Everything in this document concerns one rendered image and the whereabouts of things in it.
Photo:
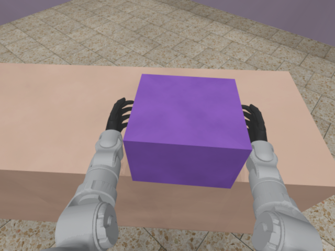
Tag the pedestal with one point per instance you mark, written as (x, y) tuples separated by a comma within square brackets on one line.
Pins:
[(52, 115)]

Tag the robot right hand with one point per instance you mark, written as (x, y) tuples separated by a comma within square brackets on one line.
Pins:
[(256, 130)]

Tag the robot right upper arm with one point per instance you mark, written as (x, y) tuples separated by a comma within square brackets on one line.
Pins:
[(275, 231)]

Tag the left robot forearm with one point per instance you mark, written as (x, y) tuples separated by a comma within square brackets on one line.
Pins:
[(103, 172)]

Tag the robot left hand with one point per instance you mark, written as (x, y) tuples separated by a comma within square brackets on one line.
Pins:
[(115, 119)]

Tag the right robot forearm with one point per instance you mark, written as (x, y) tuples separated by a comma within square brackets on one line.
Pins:
[(267, 187)]

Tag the carton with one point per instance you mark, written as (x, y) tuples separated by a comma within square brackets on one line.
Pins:
[(187, 131)]

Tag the robot left upper arm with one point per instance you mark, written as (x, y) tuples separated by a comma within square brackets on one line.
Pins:
[(87, 227)]

